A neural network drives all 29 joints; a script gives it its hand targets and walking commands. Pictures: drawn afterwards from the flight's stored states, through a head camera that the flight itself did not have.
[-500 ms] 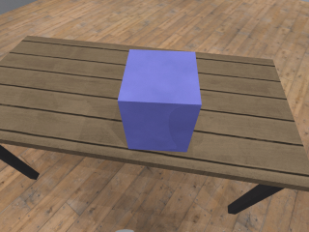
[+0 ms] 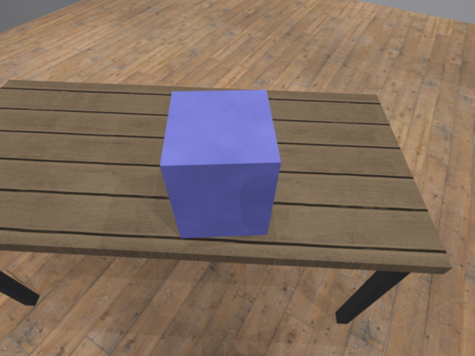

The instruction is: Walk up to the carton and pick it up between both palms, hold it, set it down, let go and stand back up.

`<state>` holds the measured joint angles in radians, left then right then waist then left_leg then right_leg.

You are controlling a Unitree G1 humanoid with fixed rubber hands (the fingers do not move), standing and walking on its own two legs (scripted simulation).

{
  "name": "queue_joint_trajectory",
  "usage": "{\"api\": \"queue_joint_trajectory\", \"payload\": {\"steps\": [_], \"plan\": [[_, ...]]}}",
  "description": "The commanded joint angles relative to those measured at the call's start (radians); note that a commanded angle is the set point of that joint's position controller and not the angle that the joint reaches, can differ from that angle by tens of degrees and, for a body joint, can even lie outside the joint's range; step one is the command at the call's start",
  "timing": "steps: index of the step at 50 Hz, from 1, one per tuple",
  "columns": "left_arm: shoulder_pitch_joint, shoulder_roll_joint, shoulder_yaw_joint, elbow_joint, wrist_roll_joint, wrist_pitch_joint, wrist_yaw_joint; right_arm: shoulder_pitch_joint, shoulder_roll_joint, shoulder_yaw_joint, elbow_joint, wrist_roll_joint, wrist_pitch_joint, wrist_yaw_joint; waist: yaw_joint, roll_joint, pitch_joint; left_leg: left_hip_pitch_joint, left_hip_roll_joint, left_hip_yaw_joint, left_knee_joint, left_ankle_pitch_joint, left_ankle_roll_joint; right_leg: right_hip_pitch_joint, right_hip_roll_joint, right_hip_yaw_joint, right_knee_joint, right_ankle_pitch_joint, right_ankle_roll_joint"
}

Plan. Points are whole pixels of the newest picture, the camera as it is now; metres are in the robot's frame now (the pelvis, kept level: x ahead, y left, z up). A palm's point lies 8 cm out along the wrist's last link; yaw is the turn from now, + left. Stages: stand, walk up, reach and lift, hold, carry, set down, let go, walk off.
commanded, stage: walk up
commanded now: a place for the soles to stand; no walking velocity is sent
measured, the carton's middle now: (222, 166) +0.49 +0.06 -0.01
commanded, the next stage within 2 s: reach and lift in 0.50 s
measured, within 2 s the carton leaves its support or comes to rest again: neither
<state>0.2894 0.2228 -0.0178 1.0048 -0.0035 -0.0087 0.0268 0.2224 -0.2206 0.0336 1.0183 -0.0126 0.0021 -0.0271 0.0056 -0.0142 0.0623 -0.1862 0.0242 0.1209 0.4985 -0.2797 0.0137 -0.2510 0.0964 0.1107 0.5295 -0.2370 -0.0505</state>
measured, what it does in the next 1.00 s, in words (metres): stands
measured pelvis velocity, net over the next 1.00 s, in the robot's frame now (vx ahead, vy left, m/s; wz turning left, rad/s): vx -0.02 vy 0.00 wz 0.06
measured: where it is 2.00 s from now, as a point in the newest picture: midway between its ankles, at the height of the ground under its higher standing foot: outside the picture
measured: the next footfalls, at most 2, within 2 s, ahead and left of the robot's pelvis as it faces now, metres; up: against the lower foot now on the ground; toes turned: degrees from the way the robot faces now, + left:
none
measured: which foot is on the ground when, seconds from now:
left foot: down 0.00-1.00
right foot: down 0.00-1.00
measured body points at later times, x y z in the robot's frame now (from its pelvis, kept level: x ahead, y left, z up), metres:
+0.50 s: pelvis +0.00 +0.01 -0.01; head +0.01 +0.00 +0.44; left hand +0.05 +0.26 -0.15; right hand +0.03 -0.25 -0.16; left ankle +0.00 +0.11 -0.74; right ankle +0.03 -0.09 -0.74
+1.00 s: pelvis -0.02 +0.00 -0.03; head +0.02 +0.02 +0.42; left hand +0.14 +0.25 -0.14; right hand +0.13 -0.24 -0.14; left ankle -0.01 +0.11 -0.74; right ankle +0.03 -0.09 -0.74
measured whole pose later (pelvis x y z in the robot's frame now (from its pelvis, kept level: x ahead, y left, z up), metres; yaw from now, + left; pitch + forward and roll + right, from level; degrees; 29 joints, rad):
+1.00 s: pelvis -0.02 +0.00 -0.03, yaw +4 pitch -1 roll +0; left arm 0.12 0.25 0.00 0.46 0.07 0.43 0.01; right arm 0.14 -0.17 -0.07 0.74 0.02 -0.02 0.05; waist -0.04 -0.04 0.12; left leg -0.39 0.03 0.05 0.80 -0.40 0.01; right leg -0.41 0.06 -0.02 0.78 -0.35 -0.05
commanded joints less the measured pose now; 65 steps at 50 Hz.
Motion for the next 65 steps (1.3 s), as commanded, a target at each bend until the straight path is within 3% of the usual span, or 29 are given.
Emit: {"api": "queue_joint_trajectory", "payload": {"steps": [1,2,4,7,9,17,20,24,25,26,27,29,31,33,35,37,40,42,46,51,54,65], "plan": [[0.057,0.129,0.021,-0.035,0.000,-0.013,0.007,0.007,-0.134,-0.024,-0.046,-0.001,-0.012,-0.005,0.004,0.001,-0.006,0.040,0.117,-0.104,-0.107,-0.010,0.064,-0.097,-0.140,0.165,-0.126,0.083,-0.005],[0.057,0.134,0.023,-0.036,0.003,-0.012,0.007,0.017,-0.136,-0.024,-0.049,-0.004,-0.012,-0.004,-0.002,-0.010,-0.023,0.044,0.122,-0.102,-0.110,-0.019,0.064,-0.089,-0.134,0.164,-0.121,0.075,-0.004],[0.049,0.142,0.022,-0.039,0.003,-0.012,0.009,0.019,-0.144,-0.024,-0.047,-0.001,-0.010,-0.003,-0.002,0.021,-0.007,0.039,0.130,-0.105,-0.121,-0.030,0.068,-0.103,-0.127,0.166,-0.100,0.085,-0.006],[0.063,0.136,0.019,-0.037,0.004,-0.012,0.009,0.027,-0.155,-0.029,-0.044,-0.001,-0.006,-0.003,-0.002,-0.004,-0.014,0.052,0.145,-0.109,-0.121,-0.038,0.083,-0.122,-0.116,0.165,-0.078,0.082,0.000],[0.064,0.136,0.018,-0.040,0.005,-0.012,0.011,0.017,-0.164,-0.035,-0.047,-0.003,-0.002,-0.003,-0.002,0.016,0.006,0.043,0.150,-0.100,-0.122,-0.037,0.084,-0.143,-0.114,0.169,-0.061,0.101,0.001],[0.070,0.145,0.020,-0.062,0.005,-0.010,0.015,0.012,-0.179,-0.042,-0.061,-0.006,0.008,0.000,-0.008,0.006,0.004,0.046,0.182,-0.085,-0.117,-0.043,0.104,-0.164,-0.098,0.170,0.006,0.127,0.008],[0.079,0.166,0.025,-0.072,0.005,-0.010,0.016,0.001,-0.179,-0.041,-0.065,-0.006,0.015,0.001,-0.006,-0.002,0.003,0.051,0.170,-0.060,-0.092,-0.067,0.101,-0.174,-0.108,0.198,-0.015,0.121,0.008],[0.063,0.176,0.026,-0.085,-0.002,-0.011,0.018,0.024,-0.161,-0.039,-0.066,-0.003,0.019,0.003,-0.022,-0.078,-0.030,0.124,0.111,-0.040,-0.027,-0.044,0.077,-0.218,-0.127,0.281,-0.095,0.104,-0.006],[0.060,0.180,0.025,-0.087,-0.006,-0.009,0.019,0.027,-0.157,-0.035,-0.063,0.000,0.021,0.002,-0.025,-0.064,-0.014,0.131,0.101,-0.040,-0.021,-0.044,0.071,-0.247,-0.132,0.298,-0.116,0.098,-0.012],[-0.633,0.237,0.049,-0.235,-0.082,0.159,-0.003,-0.562,-0.094,-0.138,-0.165,-0.089,-0.079,0.057,-0.036,-0.094,0.037,-0.303,0.045,-0.086,0.131,-0.202,0.026,-0.331,-0.133,-0.029,0.075,-0.252,0.005],[-0.531,0.197,0.006,-0.277,-0.062,0.278,0.009,-0.435,-0.125,-0.165,-0.124,-0.099,-0.063,0.094,-0.040,-0.092,0.074,-0.301,0.055,-0.076,0.187,-0.249,0.002,-0.339,-0.153,-0.048,0.106,-0.313,-0.015],[-0.495,0.182,0.033,-0.398,-0.027,0.458,-0.016,-0.330,-0.143,-0.176,-0.208,-0.045,-0.002,0.104,-0.040,-0.085,-0.136,-0.158,0.048,-0.062,0.287,-0.184,-0.045,-0.350,-0.188,-0.014,0.088,-0.230,-0.025],[-0.415,0.177,0.057,-0.501,0.041,0.578,-0.047,-0.225,-0.150,-0.184,-0.256,0.020,0.052,0.081,-0.051,-0.029,-0.234,-0.111,0.060,-0.065,0.355,-0.094,-0.077,-0.327,-0.180,-0.034,0.149,-0.022,-0.025],[-0.287,0.176,0.083,-0.611,0.104,0.643,-0.069,-0.141,-0.182,-0.160,-0.290,0.081,0.084,0.064,-0.065,0.022,-0.290,-0.044,0.057,-0.067,0.359,0.040,-0.092,-0.255,-0.130,-0.103,0.202,0.169,-0.024],[-0.169,0.162,0.105,-0.652,0.149,0.670,-0.081,-0.092,-0.208,-0.133,-0.297,0.124,0.105,0.059,-0.062,0.051,-0.281,0.020,0.063,-0.079,0.310,0.132,-0.090,-0.182,-0.094,-0.142,0.195,0.208,-0.017],[-0.133,0.136,0.100,-0.712,0.155,0.659,-0.076,-0.092,-0.215,-0.133,-0.337,0.130,0.107,0.061,-0.055,0.057,-0.199,0.008,0.064,-0.086,0.226,0.071,-0.080,-0.133,-0.071,-0.161,0.152,0.112,-0.016],[-0.181,0.139,0.083,-0.752,0.132,0.575,-0.048,-0.120,-0.171,-0.139,-0.382,0.097,0.072,0.064,-0.051,0.054,-0.091,-0.059,0.057,-0.076,0.185,0.010,-0.056,-0.163,-0.084,-0.136,0.101,0.029,-0.019],[-0.234,0.141,0.078,-0.743,0.120,0.520,-0.031,-0.131,-0.146,-0.138,-0.369,0.079,0.034,0.071,-0.056,0.069,-0.085,-0.044,0.053,-0.076,0.184,0.031,-0.044,-0.211,-0.099,-0.118,0.081,0.034,-0.011],[-0.323,0.156,0.066,-0.726,0.087,0.429,-0.013,-0.151,-0.094,-0.135,-0.383,0.037,-0.040,0.077,-0.062,0.040,-0.146,-0.027,0.049,-0.073,0.191,-0.020,-0.030,-0.247,-0.125,-0.096,0.057,0.023,-0.003],[-0.312,0.151,0.055,-0.697,0.042,0.359,-0.001,-0.120,-0.067,-0.143,-0.395,0.020,-0.094,0.066,-0.072,0.027,-0.160,-0.010,0.041,-0.072,0.146,-0.016,-0.027,-0.196,-0.128,-0.095,0.023,0.044,0.000],[-0.275,0.152,0.062,-0.677,0.026,0.327,0.000,-0.095,-0.076,-0.142,-0.422,0.016,-0.114,0.058,-0.064,0.027,-0.167,0.016,0.032,-0.068,0.096,0.031,-0.025,-0.135,-0.117,-0.107,0.001,0.097,0.006],[-0.269,0.131,0.087,-0.558,0.010,0.175,-0.003,-0.051,-0.009,-0.101,-0.469,0.027,-0.162,0.047,-0.037,-0.008,-0.082,0.094,0.002,-0.053,-0.069,0.039,-0.005,-0.059,-0.126,-0.079,-0.165,0.031,0.017]]}}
